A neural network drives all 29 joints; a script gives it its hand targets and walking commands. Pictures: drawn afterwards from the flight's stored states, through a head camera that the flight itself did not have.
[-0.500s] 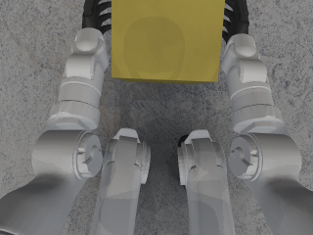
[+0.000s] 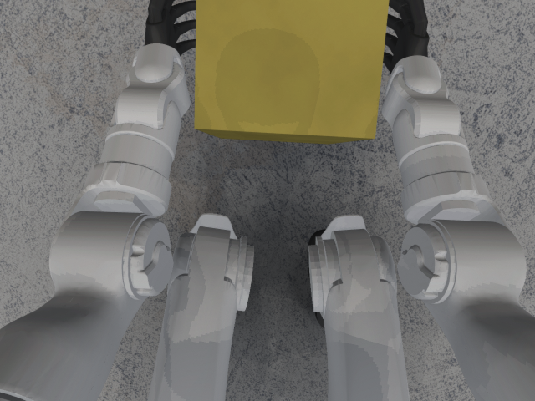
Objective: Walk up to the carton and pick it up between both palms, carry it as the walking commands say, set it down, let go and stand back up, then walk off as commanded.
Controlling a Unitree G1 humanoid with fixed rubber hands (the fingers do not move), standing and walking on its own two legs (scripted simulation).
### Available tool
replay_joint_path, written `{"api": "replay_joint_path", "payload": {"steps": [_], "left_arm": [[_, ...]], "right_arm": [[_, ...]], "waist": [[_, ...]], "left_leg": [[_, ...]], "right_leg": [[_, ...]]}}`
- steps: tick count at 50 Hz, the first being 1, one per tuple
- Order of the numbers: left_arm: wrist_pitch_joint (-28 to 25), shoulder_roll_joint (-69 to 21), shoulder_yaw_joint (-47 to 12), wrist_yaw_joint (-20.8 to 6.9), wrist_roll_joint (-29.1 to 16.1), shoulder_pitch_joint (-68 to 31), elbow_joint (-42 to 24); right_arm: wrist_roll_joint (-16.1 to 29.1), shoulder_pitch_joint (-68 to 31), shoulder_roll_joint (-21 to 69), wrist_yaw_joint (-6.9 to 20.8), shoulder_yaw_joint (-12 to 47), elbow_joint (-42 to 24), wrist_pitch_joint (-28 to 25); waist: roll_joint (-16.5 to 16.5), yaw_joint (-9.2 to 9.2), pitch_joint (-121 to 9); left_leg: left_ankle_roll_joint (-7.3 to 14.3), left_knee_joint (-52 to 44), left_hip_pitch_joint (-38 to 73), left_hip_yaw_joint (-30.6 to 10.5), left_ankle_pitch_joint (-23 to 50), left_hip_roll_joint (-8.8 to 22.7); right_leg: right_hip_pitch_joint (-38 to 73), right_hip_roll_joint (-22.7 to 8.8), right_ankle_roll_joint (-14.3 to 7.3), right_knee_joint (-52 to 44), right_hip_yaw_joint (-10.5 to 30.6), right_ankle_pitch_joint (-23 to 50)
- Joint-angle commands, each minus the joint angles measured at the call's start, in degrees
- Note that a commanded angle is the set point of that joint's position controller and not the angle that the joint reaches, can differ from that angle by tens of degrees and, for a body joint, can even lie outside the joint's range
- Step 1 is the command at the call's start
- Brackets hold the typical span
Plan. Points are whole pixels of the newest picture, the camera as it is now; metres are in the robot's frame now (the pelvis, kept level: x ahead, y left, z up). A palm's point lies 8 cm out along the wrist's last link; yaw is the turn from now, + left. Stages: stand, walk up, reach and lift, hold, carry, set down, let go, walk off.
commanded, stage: set down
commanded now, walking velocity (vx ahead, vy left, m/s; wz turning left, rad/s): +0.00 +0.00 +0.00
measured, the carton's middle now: (283, 63) +0.53 -0.02 -0.23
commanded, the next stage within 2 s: none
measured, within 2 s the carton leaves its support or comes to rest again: rests again in 0.38 s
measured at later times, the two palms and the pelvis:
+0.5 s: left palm (167, 55) +0.52 +0.13 -0.17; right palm (397, 66) +0.51 -0.16 -0.18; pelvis +0.00 +0.00 -0.01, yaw +0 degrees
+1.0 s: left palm (166, 56) +0.52 +0.14 -0.18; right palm (396, 65) +0.51 -0.16 -0.18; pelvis +0.00 +0.00 -0.02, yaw +0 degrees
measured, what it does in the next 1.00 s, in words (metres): stands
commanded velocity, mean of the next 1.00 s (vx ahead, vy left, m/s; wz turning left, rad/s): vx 0.00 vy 0.00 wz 0.00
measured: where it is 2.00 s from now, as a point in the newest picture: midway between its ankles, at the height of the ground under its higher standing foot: (269, 297)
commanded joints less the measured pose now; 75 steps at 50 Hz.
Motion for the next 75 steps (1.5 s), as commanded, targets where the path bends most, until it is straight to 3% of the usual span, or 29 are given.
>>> {"api": "replay_joint_path", "payload": {"steps": [1, 25, 51, 58, 61, 65, 68, 75], "left_arm": [[-2.2, -49.4, -20.0, -15.2, -4.2, -35.4, -6.0], [-3.7, -47.6, -20.8, -15.7, -5.2, -34.8, -4.9], [-3.9, -40.7, -16.1, -16.0, -3.0, -33.8, -1.0], [-5.3, -28.3, -13.1, -13.2, -2.7, -30.1, 0.3], [-6.7, -14.6, -10.1, -9.7, -2.7, -26.8, 0.9], [-8.1, 9.3, -6.6, -3.0, -4.7, -19.4, 1.9], [-8.4, 13.1, -8.2, -1.5, -7.8, -17.9, 3.6], [-9.6, 14.7, -11.0, -1.7, -12.2, -17.4, 3.9]], "right_arm": [[4.2, -36.2, 49.2, 15.3, 19.8, -7.2, -2.2], [5.8, -36.5, 46.4, 15.6, 20.4, -6.0, -4.2], [3.4, -34.5, 40.1, 15.9, 15.4, -2.5, -4.3], [2.1, -30.7, 27.3, 13.0, 11.2, -0.7, -5.8], [1.2, -26.3, 13.8, 9.5, 7.1, 1.2, -7.0], [3.4, -19.7, -10.1, 2.7, 4.0, 2.4, -8.7], [5.9, -17.9, -12.6, 1.1, 5.3, 4.7, -9.2], [11.8, -18.0, -13.4, 1.5, 10.2, 4.7, -10.6]], "waist": [[0.1, -0.52, -61.8], [0.6, -0.47, -57.2], [1.2, -1.33, -50.3], [1.2, -1.58, -51.4], [0.9, -1.54, -52.2], [0.6, -1.40, -54.0], [0.0, -1.58, -54.8], [-0.3, -0.25, -57.2]], "left_leg": [[3.0, -9.5, 24.7, 6.9, 19.6, -0.5], [3.2, -6.9, 24.4, 5.8, 22.5, 0.1], [3.3, -6.7, 21.8, 5.2, 17.8, 1.0], [2.5, -6.8, 23.7, 5.3, 17.4, 1.7], [1.8, -7.0, 25.2, 5.3, 16.8, 2.4], [1.3, -7.8, 27.3, 5.0, 16.2, 3.7], [1.3, -8.6, 27.5, 4.5, 16.0, 4.5], [1.9, -8.2, 26.9, 4.0, 19.3, 6.0]], "right_leg": [[30.8, 1.5, -2.7, -7.7, -7.1, 20.0], [29.1, 1.1, -3.0, -5.1, -6.4, 22.2], [26.6, 0.0, -3.2, -4.6, -6.3, 17.5], [28.0, -0.8, -2.5, -4.6, -6.3, 17.1], [29.6, -1.3, -2.1, -5.0, -6.4, 16.6], [33.0, -2.7, -1.8, -6.1, -6.3, 16.0], [33.3, -3.6, -1.6, -6.7, -5.7, 16.2], [33.5, -4.7, -1.9, -6.2, -4.3, 19.7]]}}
